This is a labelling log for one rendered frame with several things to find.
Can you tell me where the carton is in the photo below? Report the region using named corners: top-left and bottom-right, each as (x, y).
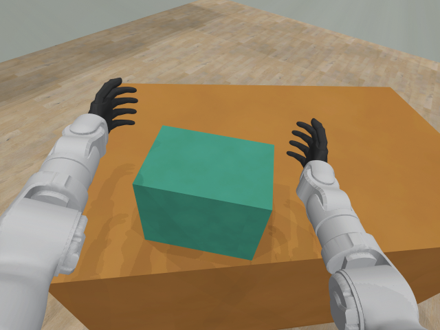
top-left (133, 125), bottom-right (274, 261)

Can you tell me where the right robot upper arm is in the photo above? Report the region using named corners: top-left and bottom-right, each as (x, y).
top-left (329, 265), bottom-right (427, 330)

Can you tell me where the robot left forearm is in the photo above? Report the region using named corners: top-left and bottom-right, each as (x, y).
top-left (0, 113), bottom-right (109, 235)

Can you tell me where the left robot upper arm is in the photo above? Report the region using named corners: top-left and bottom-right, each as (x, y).
top-left (0, 197), bottom-right (88, 330)

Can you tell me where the left robot hand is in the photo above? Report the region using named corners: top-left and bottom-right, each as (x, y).
top-left (88, 78), bottom-right (138, 133)

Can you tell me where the pedestal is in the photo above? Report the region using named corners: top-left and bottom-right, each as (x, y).
top-left (49, 83), bottom-right (440, 330)

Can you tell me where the robot right forearm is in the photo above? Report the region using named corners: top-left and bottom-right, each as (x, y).
top-left (296, 160), bottom-right (419, 320)

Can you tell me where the right robot hand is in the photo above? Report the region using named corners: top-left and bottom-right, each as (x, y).
top-left (287, 118), bottom-right (328, 168)

